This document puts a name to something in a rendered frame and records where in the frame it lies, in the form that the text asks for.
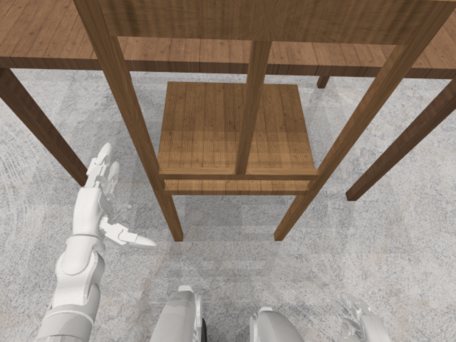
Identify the robot thigh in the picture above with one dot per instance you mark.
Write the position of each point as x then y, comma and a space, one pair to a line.
272, 326
181, 314

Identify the left robot forearm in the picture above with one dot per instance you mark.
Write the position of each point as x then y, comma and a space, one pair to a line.
71, 314

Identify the table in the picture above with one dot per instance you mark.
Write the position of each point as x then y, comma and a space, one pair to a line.
49, 34

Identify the chair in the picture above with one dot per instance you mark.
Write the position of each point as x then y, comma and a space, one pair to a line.
251, 138

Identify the left robot thigh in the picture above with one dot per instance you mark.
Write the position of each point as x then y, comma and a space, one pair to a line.
181, 314

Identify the left robot hand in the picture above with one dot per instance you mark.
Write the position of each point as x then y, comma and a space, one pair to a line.
93, 201

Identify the right robot thigh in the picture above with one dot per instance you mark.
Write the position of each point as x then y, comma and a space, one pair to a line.
272, 326

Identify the right robot hand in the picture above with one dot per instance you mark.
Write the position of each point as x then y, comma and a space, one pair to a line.
371, 328

